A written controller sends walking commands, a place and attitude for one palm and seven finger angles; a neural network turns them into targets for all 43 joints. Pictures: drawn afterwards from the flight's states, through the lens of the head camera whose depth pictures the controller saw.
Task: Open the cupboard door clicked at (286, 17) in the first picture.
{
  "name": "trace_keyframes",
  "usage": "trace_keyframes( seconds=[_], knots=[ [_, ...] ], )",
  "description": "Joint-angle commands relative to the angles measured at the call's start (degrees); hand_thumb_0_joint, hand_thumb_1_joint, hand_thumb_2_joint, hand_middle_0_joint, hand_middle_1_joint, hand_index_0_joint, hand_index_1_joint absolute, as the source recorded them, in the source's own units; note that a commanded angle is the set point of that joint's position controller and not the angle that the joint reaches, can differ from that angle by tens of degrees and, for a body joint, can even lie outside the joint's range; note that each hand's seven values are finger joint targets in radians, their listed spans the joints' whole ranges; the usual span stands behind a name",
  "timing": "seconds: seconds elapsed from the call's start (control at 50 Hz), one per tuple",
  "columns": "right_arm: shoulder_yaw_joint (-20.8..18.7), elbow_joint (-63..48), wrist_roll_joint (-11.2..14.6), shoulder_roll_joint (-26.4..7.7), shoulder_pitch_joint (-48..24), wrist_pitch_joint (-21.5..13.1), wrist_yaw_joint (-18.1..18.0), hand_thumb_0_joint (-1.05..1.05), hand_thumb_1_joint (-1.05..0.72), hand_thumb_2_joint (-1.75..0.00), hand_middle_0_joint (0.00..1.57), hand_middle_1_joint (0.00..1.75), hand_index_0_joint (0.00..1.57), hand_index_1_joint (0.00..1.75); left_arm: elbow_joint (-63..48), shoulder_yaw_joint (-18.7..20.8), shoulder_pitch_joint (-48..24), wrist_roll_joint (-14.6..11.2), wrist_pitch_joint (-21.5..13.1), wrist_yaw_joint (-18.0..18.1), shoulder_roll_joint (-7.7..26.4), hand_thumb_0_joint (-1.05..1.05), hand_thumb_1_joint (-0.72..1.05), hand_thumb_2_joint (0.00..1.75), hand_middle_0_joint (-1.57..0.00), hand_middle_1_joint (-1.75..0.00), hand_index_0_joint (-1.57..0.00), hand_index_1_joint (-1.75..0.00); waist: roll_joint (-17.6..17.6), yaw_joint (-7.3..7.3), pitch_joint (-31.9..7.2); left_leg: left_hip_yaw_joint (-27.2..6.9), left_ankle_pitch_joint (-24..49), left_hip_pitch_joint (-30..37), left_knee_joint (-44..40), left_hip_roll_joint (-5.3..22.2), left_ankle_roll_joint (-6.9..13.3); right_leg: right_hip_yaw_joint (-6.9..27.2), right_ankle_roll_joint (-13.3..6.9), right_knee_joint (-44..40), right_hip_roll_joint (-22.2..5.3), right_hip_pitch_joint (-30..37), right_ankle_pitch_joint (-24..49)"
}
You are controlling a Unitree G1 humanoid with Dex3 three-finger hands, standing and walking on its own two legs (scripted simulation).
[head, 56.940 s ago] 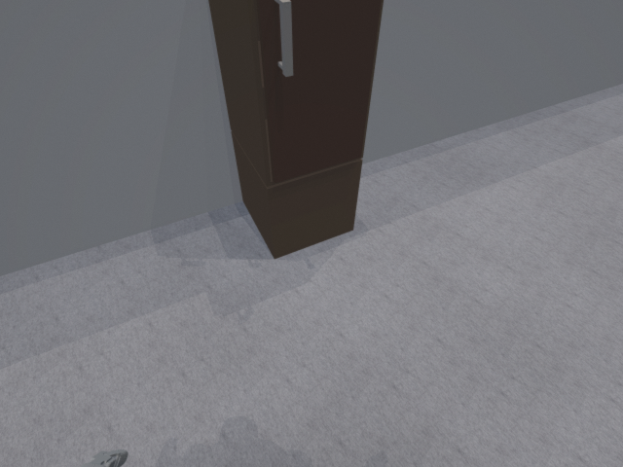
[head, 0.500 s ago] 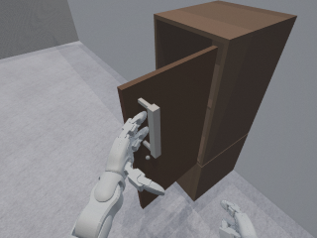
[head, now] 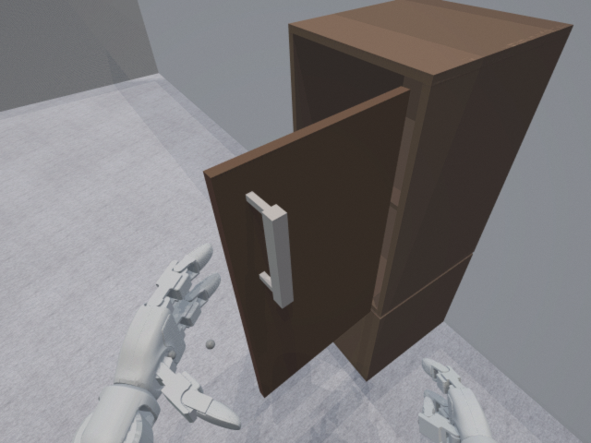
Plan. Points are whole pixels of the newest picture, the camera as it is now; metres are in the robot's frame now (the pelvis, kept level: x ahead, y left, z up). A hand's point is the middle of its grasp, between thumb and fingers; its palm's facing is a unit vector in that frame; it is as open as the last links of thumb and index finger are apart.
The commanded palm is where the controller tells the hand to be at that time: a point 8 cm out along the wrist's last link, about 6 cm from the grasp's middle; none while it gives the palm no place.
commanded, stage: slide the hand sideways off the handle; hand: left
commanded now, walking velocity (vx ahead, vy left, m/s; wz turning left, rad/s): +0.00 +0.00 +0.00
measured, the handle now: (269, 252) +0.33 +0.06 +0.13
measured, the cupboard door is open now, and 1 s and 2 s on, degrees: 95 95 95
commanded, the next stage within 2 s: draw the hand back to the body in 0.10 s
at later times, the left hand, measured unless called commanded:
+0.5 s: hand (157, 356) +0.17 +0.16 +0.14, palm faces -0.07 -1.00 -0.06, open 16.3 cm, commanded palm +0.15 +0.21 +0.15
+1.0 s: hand (81, 348) +0.17 +0.24 +0.14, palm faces +0.27 -0.92 -0.28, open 13.9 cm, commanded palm +0.13 +0.28 +0.17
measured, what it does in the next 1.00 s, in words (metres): stands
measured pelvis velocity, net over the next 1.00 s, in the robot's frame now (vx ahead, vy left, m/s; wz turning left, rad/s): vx -0.02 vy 0.04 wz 0.00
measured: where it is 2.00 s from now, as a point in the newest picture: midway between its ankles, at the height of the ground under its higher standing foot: outside the picture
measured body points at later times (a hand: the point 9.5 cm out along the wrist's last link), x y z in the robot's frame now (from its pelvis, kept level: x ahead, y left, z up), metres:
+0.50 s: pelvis -0.02 +0.01 +0.00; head -0.05 -0.01 +0.45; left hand +0.17 +0.21 +0.15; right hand +0.17 -0.21 -0.07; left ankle +0.03 +0.12 -0.73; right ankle -0.05 -0.07 -0.73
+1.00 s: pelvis -0.02 +0.04 +0.01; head -0.03 +0.03 +0.46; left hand +0.15 +0.28 +0.16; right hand +0.18 -0.17 -0.06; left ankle +0.03 +0.12 -0.73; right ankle -0.05 -0.07 -0.73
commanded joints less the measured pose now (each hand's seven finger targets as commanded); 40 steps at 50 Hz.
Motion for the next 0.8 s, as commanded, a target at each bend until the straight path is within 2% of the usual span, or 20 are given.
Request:
trace_keyframes(
  seconds=[0.0, 0.04, 0.06, 0.12, 0.18, 0.24, 0.26, 0.32, 0.4, 0.5, 0.52, 0.54, 0.58, 0.64, 0.68, 0.7, 0.72, 0.74, 0.76, 0.78],
  knots=[
    [-2.57, -10.5, 0.22, -4.98, -7.7, -5.05, -0.98, 0.0, -0.9, -0.9, 0.2, 0.3, 0.2, 0.3, -16.46, 4.26, -2.88, -2.2, -5.63, -2.87, 3.61, 0.0, -0.5, 0.3, -0.15, -0.3, -0.15, -0.3, -4.0, -0.14, -5.12, -0.27, 12.84, 8.76, -0.71, 0.07, 2.38, 2.08, 4.89, -5.88, -3.57, -7.74, 29.57],
    [-2.68, -10.15, 0.27, -5.32, -6.97, -5.94, -1.28, 0.0, -0.9, -0.9, 0.2, 0.3, 0.2, 0.3, -16.34, 5.78, -1.28, -3.17, -6.44, -4.14, 5.14, 0.0, -0.5, 0.3, -0.15, -0.3, -0.15, -0.3, -4.07, -0.29, -4.71, -0.34, 12.8, 7.97, 0.05, 0.01, 2.36, 2.36, 5.21, -5.81, -3.72, -7.98, 30.08],
    [-2.53, -10.03, 0.32, -5.28, -6.9, -6.38, -1.38, 0.0, -0.9, -0.9, 0.2, 0.3, 0.2, 0.3, -15.67, 4.83, -1.85, -3.42, -6.67, -4.66, 3.98, 0.0, -0.5, 0.3, -0.15, -0.3, -0.15, -0.3, -4.94, -0.82, -4.3, -0.65, 12.28, 7.67, 0.17, -0.1, 2.39, 2.42, 5.46, -5.8, -3.78, -8.83, 29.7],
    [-2.73, -9.14, 0.24, -5.77, -6.49, -7.81, -1.92, 0.0, -0.9, -0.9, 0.2, 0.3, 0.2, 0.3, -13.48, 5.59, -4.87, -3.88, -7.4, -5.28, 4.54, 0.0, -0.5, 0.3, -0.15, -0.3, -0.15, -0.3, -6.47, -1.58, -1.51, -1.34, 9.32, 5.94, 0.79, -0.17, 2.31, 3.08, 5.66, -6.76, -3.93, -11.37, 24.7],
    [-2.98, -9.09, 0.22, -5.84, -6.59, -8.83, -2.08, 0.0, -0.9, -0.9, 0.2, 0.3, 0.2, 0.3, -12.68, 5.66, -3.96, -3.75, -7.83, -5.26, 4.26, 0.0, -0.5, 0.3, -0.15, -0.3, -0.15, -0.3, -5.79, -0.94, -2.21, -1.28, 8.19, 5.36, 1.28, -0.37, 2.18, 4.05, 5.63, -7.07, -4.43, -11.35, 22.33],
    [-3.01, -8.82, 0.28, -6.1, -6.7, -9.48, -2.25, 0.0, -0.9, -0.9, 0.2, 0.3, 0.2, 0.3, -13.34, 9.72, -3.48, -3.92, -8.19, -4.7, 8.36, 0.0, -0.5, 0.3, -0.15, -0.3, -0.15, -0.3, -4.88, 0.17, -3.82, -1.29, 8.1, 5.04, 1.13, -0.27, 2.12, 4.11, 5.21, -6.77, -4.39, -10.4, 20.85],
    [-2.85, -8.85, 0.32, -5.82, -6.96, -9.56, -2.25, 0.0, -0.9, -0.9, 0.2, 0.3, 0.2, 0.3, -13.73, 9.64, -3.86, -3.98, -8.21, -4.75, 7.72, 0.0, -0.5, 0.3, -0.15, -0.3, -0.15, -0.3, -4.31, 0.31, -4.31, -1.17, 8.1, 5.04, 0.87, -0.36, 2.11, 3.99, 5.0, -6.77, -4.46, -10.06, 20.41],
    [-2.85, -8.54, 0.56, -5.82, -7.18, -10.07, -2.55, 0.0, -0.9, -0.9, 0.2, 0.3, 0.2, 0.3, -12.8, 11.74, -3.93, -4.81, -7.95, -5.02, 8.81, 0.0, -0.5, 0.3, -0.15, -0.3, -0.15, -0.3, -3.82, 0.56, -3.26, -1.02, 7.48, 5.17, 0.66, -0.2, 2.01, 3.98, 4.9, -7.69, -4.16, -10.85, 18.29],
    [-2.69, -8.01, 0.87, -6.21, -7.67, -11.16, -3.0, 0.0, -0.9, -0.9, 0.2, 0.3, 0.2, 0.3, -11.87, 11.64, -5.96, -6.22, -7.05, -6.04, 8.45, 0.0, -0.5, 0.3, -0.15, -0.3, -0.15, -0.3, -3.6, 0.34, -0.99, -1.39, 5.92, 5.38, -0.4, 0.11, 2.0, 3.14, 4.44, -8.98, -3.62, -12.12, 13.42],
    [-2.63, -7.68, 1.22, -6.72, -7.66, -12.6, -3.4, 0.0, -0.9, -0.9, 0.2, 0.3, 0.2, 0.3, -12.46, 12.37, -5.27, -7.25, -5.78, -7.65, 9.29, 0.0, -0.5, 0.3, -0.15, -0.3, -0.15, -0.3, -3.11, 0.76, -1.49, -1.83, 5.77, 6.37, -2.22, 0.38, 2.06, 1.09, 3.89, -8.32, -2.72, -12.01, 11.85],
    [-2.52, -7.51, 1.28, -6.83, -7.73, -12.74, -3.42, 0.0, -0.9, -0.9, 0.2, 0.3, 0.2, 0.3, -13.05, 12.16, -6.1, -7.26, -5.5, -7.79, 9.22, 0.0, -0.5, 0.3, -0.15, -0.3, -0.15, -0.3, -1.79, 0.63, -1.3, -2.09, 5.73, 6.76, -2.75, 0.43, 2.1, 0.65, 3.66, -8.09, -2.41, -12.3, 11.62],
    [-2.71, -7.36, 1.22, -6.97, -7.81, -13.0, -3.55, 0.0, -0.9, -0.9, 0.2, 0.3, 0.2, 0.3, -12.72, 13.68, -5.71, -7.36, -5.25, -7.57, 10.58, 0.0, -0.5, 0.3, -0.15, -0.3, -0.15, -0.3, -3.55, 0.82, -1.47, -2.18, 5.66, 6.61, -2.68, 0.55, 2.16, 0.59, 3.76, -8.17, -2.39, -11.95, 11.48],
    [-2.65, -7.3, 1.27, -6.92, -7.65, -13.18, -3.57, 0.0, -0.9, -0.9, 0.2, 0.3, 0.2, 0.3, -13.03, 14.45, -5.14, -7.32, -4.73, -7.7, 10.78, 0.0, -0.5, 0.3, -0.15, -0.3, -0.15, -0.3, -2.26, 1.02, -2.18, -2.25, 6.02, 7.21, -3.36, 0.54, 2.12, 0.03, 3.49, -7.81, -2.14, -11.91, 11.61],
    [-2.67, -6.86, 1.27, -7.19, -7.68, -13.32, -3.6, 0.0, -0.9, -0.9, 0.2, 0.3, 0.2, 0.3, -13.7, 17.07, -5.78, -7.52, -4.43, -7.41, 12.76, 0.0, -0.4, 0.34, -0.15, -0.3, -0.15, -0.3, -1.69, 1.36, -2.7, -2.5, 5.92, 7.36, -3.81, 0.64, 1.92, -0.68, 3.16, -7.56, -1.84, -11.22, 11.01],
    [-2.56, -6.86, 1.35, -7.05, -7.65, -13.49, -3.72, 0.0, -0.9, -0.9, 0.2, 0.3, 0.2, 0.3, -13.91, 17.38, -6.48, -7.99, -4.16, -7.62, 12.43, 0.0, -0.32, 0.37, -0.16, -0.3, -0.16, -0.3, -1.39, 1.12, -2.68, -2.91, 5.39, 7.82, -4.65, 0.75, 1.8, -1.34, 3.09, -7.46, -1.6, -11.57, 10.32],
    [-1.97, -7.03, 0.21, -5.28, -9.93, -13.16, -4.73, 0.0, -0.9, -0.9, 0.2, 0.3, 0.2, 0.3, -19.52, 15.87, -9.72, 0.35, -7.79, 0.32, 15.34, 0.0, -0.29, 0.39, -0.16, -0.3, -0.16, -0.3, -1.33, 2.22, 1.94, -3.24, 2.71, 7.46, -6.16, 0.86, 1.39, 1.91, 2.48, -12.28, -2.2, -12.54, 7.45],
    [-1.87, -5.74, -0.49, -5.12, -8.66, -12.96, -5.14, 0.0, -0.9, -0.9, 0.2, 0.3, 0.2, 0.3, -14.54, 14.56, -5.01, 1.19, -8.29, 3.75, 11.79, 0.0, -0.26, 0.4, -0.16, -0.3, -0.16, -0.3, -1.26, 1.14, 4.84, -3.08, 0.84, 7.68, -6.82, 1.01, 1.06, 2.09, 2.25, -13.99, -2.71, -13.46, 4.83],
    [-2.05, -5.7, -0.51, -5.44, -8.67, -12.83, -4.94, 0.0, -0.9, -0.9, 0.2, 0.3, 0.2, 0.3, -14.49, 14.13, -3.5, 1.74, -8.43, 5.27, 11.2, 0.0, -0.22, 0.42, -0.16, -0.3, -0.16, -0.3, -3.35, 1.35, 5.26, -3.22, -0.65, 7.36, -7.12, 1.06, 1.06, 2.13, 2.29, -14.87, -2.82, -13.53, 3.0],
    [-2.04, -5.29, -0.71, -5.22, -8.4, -12.2, -4.95, 0.0, -0.9, -0.9, 0.2, 0.3, 0.2, 0.3, -13.5, 12.54, -2.1, 2.87, -8.46, 6.33, 9.63, 0.0, -0.18, 0.43, -0.16, -0.3, -0.16, -0.3, -2.01, 0.91, 5.27, -2.9, -0.97, 8.52, -7.74, 1.34, 1.12, 2.25, 2.34, -15.06, -2.93, -13.17, 2.5],
    [-2.26, -4.87, -0.91, -5.5, -8.13, -11.8, -4.87, 0.0, -0.9, -0.9, 0.2, 0.3, 0.2, 0.3, -14.32, 13.01, -3.61, 3.74, -9.18, 7.45, 10.54, 0.0, -0.15, 0.45, -0.16, -0.3, -0.16, -0.3, -1.27, 0.86, 4.01, -3.12, -0.63, 9.49, -8.61, 1.43, 1.06, 2.12, 2.22, -14.94, -2.93, -11.83, 3.21]
  ],
)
